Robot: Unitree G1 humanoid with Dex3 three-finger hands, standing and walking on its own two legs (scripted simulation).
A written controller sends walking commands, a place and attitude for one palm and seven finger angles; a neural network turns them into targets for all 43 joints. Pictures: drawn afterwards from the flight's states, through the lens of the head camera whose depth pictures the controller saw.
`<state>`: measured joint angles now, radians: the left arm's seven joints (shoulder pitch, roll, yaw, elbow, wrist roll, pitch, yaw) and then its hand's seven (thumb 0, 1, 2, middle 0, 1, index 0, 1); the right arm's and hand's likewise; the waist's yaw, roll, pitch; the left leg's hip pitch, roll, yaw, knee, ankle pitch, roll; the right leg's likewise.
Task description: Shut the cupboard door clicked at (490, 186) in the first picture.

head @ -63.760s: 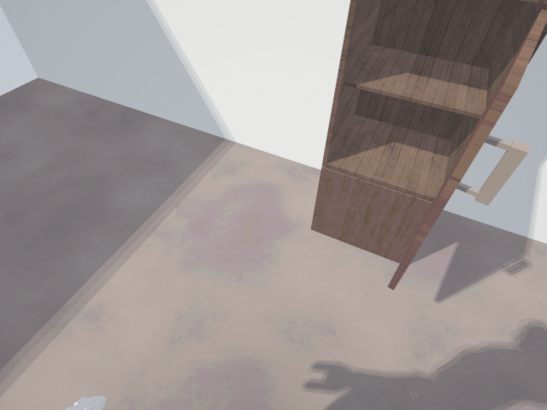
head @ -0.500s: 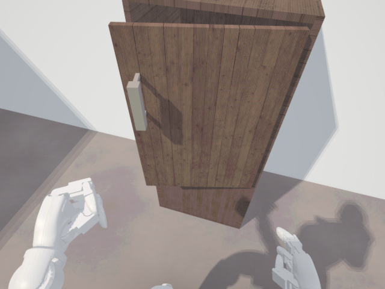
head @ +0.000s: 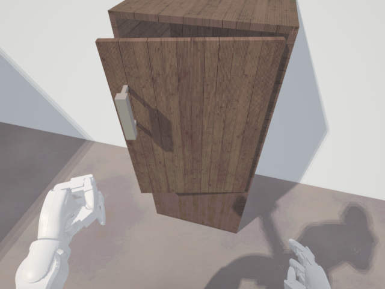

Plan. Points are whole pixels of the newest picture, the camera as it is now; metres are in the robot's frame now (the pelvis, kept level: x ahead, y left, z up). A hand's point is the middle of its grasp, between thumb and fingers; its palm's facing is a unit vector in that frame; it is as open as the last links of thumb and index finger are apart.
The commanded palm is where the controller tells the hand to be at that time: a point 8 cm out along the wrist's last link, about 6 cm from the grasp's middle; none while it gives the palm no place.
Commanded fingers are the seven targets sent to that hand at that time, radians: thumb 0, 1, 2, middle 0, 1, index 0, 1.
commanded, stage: raise the hand and make a fist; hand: left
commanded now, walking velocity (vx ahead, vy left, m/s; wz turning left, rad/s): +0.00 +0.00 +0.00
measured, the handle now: (128, 112) +0.50 +0.21 +0.11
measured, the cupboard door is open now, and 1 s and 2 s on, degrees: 16 16 16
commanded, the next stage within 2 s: bring the fist close to the handle in 0.10 s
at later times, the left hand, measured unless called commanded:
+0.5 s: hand (109, 183) +0.28 +0.19 +0.11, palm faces +0.09 -1.00 -0.03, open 3.1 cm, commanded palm +0.26 +0.23 +0.11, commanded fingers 0.00 0.90 0.90 -1.30 -1.50 -1.30 -1.50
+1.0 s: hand (126, 150) +0.37 +0.18 +0.11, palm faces +0.09 -1.00 -0.01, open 3.1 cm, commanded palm +0.34 +0.22 +0.11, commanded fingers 0.00 0.90 0.90 -1.30 -1.50 -1.30 -1.50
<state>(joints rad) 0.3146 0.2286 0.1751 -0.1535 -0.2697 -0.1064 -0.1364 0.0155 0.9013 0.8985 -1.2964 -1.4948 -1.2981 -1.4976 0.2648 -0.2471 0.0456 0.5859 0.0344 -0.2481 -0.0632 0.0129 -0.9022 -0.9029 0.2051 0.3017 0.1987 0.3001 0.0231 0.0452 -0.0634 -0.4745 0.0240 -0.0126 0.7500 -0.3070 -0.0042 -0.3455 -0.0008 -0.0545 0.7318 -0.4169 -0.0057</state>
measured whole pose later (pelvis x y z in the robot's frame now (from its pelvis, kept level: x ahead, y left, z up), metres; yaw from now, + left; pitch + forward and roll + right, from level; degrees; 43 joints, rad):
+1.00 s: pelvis +0.01 +0.00 +0.00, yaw -1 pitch +4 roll -1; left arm -0.23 0.23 0.19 0.34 -0.20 -0.11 -0.08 0.02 0.90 0.90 -1.30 -1.50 -1.30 -1.50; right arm 0.25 -0.24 0.03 0.65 0.03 -0.14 -0.06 0.01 -0.90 -0.90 0.21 0.30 0.20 0.30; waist -0.01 0.04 -0.06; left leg -0.49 0.02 0.01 0.72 -0.31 0.00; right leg -0.38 0.00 -0.03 0.71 -0.41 0.00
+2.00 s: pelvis +0.00 +0.00 +0.00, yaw -1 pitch +6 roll -1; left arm -0.56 0.28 0.23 0.76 -0.17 -0.22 -0.12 0.02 0.90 0.90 -1.30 -1.50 -1.30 -1.50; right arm 0.27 -0.25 0.03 0.66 0.03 -0.06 -0.05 0.01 -0.90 -0.90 0.21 0.30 0.20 0.30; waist -0.04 0.03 -0.07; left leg -0.56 0.03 0.01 0.75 -0.30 0.00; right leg -0.45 0.00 -0.03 0.74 -0.40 0.00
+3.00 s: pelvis -0.01 +0.02 -0.03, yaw -2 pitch +18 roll -3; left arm -1.13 0.54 0.30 1.32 -0.09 -0.28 -0.35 0.02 0.90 0.90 -1.29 -1.49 -1.30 -1.50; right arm 0.43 -0.28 0.02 0.70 0.01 -0.05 -0.02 0.00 -0.90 -0.90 0.21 0.30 0.20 0.30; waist -0.20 0.05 -0.10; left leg -0.90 0.05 -0.01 0.93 -0.34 0.01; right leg -0.76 0.02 -0.05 0.88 -0.43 0.01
